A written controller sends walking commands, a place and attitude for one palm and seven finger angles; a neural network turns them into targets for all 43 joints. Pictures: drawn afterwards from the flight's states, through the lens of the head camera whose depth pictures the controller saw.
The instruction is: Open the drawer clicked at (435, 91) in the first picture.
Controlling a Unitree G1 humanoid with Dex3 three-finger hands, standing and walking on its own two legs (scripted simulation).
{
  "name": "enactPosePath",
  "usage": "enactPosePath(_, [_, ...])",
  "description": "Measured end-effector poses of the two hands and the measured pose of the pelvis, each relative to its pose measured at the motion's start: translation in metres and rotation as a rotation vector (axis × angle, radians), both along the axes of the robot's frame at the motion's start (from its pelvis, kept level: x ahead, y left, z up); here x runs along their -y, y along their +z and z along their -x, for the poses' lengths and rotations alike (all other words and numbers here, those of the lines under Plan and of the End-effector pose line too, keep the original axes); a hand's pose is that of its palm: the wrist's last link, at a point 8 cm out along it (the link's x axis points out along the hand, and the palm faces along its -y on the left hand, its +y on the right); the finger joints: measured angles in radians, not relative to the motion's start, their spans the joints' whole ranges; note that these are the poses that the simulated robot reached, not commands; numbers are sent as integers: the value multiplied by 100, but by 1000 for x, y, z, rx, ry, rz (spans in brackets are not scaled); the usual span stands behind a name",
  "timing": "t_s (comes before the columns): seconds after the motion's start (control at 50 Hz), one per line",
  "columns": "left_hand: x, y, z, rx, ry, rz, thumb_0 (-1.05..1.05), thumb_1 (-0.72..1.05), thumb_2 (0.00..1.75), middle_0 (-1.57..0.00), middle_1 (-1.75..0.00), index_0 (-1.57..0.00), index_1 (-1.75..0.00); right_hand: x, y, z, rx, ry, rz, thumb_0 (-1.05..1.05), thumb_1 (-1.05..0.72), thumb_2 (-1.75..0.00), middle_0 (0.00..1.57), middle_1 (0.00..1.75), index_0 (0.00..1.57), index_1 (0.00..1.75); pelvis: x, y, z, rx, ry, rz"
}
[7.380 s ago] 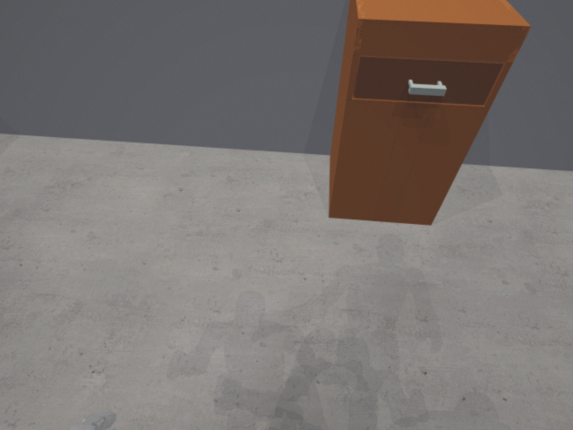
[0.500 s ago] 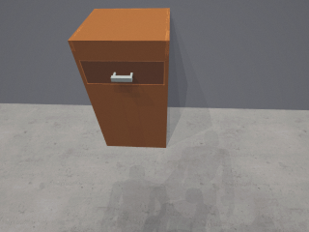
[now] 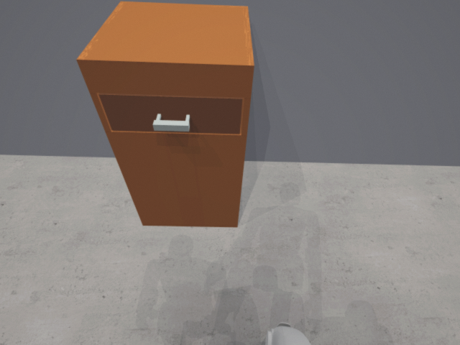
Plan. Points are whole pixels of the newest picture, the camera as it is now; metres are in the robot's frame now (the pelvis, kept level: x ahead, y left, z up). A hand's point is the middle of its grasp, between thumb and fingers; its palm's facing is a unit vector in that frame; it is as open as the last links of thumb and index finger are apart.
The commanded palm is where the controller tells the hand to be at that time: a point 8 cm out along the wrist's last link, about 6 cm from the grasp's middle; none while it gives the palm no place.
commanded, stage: take the last steps up to it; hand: left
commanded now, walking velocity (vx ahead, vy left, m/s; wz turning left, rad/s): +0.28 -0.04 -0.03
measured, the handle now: (172, 121) +0.74 +0.21 -0.08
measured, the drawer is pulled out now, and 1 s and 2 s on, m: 0.00 0.00 0.00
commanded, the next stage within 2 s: come to a stop and stand still in 0.34 s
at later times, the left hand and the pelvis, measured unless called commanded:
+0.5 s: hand (163, 332) +0.18 +0.14 -0.18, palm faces +0.08 -0.98 -0.19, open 7.2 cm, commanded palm none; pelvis +0.17 -0.04 +0.00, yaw +1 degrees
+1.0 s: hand (175, 313) +0.22 +0.12 -0.17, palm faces +0.04 -0.96 -0.29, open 7.3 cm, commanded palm none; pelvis +0.17 -0.08 -0.01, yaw -1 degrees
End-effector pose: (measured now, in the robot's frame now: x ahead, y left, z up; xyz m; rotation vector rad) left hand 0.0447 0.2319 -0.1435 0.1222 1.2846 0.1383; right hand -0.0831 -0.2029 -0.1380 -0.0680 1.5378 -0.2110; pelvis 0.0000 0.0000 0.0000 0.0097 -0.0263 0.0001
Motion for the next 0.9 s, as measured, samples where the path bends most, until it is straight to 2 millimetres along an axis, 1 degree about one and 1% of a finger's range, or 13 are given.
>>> enactPosePath(0.06, [12, 2, -62, 65, -56, -15, 0, 91, 89, -20, -30, -20, -30, 2, -6, 2, -63, -46, -25, 0, -91, -90, 20, 30, 20, 30, 10, -6, -24, -3, -10, -5])
enactPosePath(0.12, [29, 1, -121, 140, -101, -31, 0, 91, 89, -20, -30, -20, -30, 10, -16, -6, -121, -75, -48, 0, -90, -90, 20, 30, 20, 30, 25, -17, -53, -5, -14, -4])
enactPosePath(0.18, [43, -2, -156, 211, -102, -45, 0, 91, 89, -20, -30, -20, -30, 27, -26, -31, -144, -74, -60, 0, -90, -90, 20, 30, 20, 30, 40, -26, -75, 1, -5, -1])
enactPosePath(0.22, [49, 1, -161, 209, -84, -41, 0, 91, 89, -20, -30, -20, -30, 40, -27, -62, -108, -55, -47, 0, -90, -90, 20, 30, 20, 30, 44, -22, -87, 6, 3, 6])
enactPosePath(0.28, [57, 4, -156, 155, -55, -36, 0, 91, 89, -20, -30, -20, -30, 60, -24, -123, -3, -10, -18, 0, -91, -90, 20, 30, 20, 30, 48, -13, -105, 0, 7, 13])
enactPosePath(0.36, [49, 9, -149, 96, -1, -60, -2, 95, 89, -21, -30, -21, -30, 74, -13, -207, 154, 47, 15, 0, -91, -90, 20, 30, 20, 30, 50, -4, -129, -14, 12, 19])
enactPosePath(0.46, [42, 2, -133, -2, 34, -34, -2, 94, 89, -20, -30, -20, -30, 72, -1, -295, 292, 114, 35, 0, -91, -90, 19, 30, 20, 30, 43, -1, -159, -14, 11, 32])
enactPosePath(0.52, [39, -8, -124, -67, 68, -8, -1, 93, 89, -20, -30, -20, -30, 62, 2, -336, 344, 155, 49, 0, -91, -90, 19, 30, 19, 30, 34, -5, -178, -3, 9, 46])
enactPosePath(0.56, [38, -17, -120, -113, 85, 9, -1, 93, 89, -20, -30, -20, -30, 52, 1, -357, 365, 175, 58, 0, -91, -90, 19, 30, 20, 30, 27, -9, -190, 5, 9, 52])
enactPosePath(0.64, [40, -19, -118, -183, 94, 30, 0, 92, 89, -20, -30, -20, -30, 32, 5, -379, 359, 189, 46, 0, -91, -90, 20, 30, 20, 30, 21, -6, -203, 1, -5, 18])
enactPosePath(0.72, [39, -12, -123, -209, 73, 19, 0, 92, 89, -20, -30, -20, -30, 25, 3, -382, 348, 163, 30, -1, -91, -90, 20, 30, 20, 30, 22, -3, -200, -18, -16, 15])
enactPosePath(0.8, [34, -6, -136, -184, 46, -23, 0, 91, 89, -20, -30, -20, -30, 41, 1, -372, 350, 118, 40, -2, -92, -90, 20, 30, 20, 30, 30, -2, -190, -28, -31, 14])
enactPosePath(0.9, [37, 1, -159, -82, 24, -86, 0, 91, 89, -20, -30, -20, -30, 78, -9, -340, 311, 93, 45, -1, -91, -90, 20, 30, 20, 30, 52, -6, -175, -23, -28, 6])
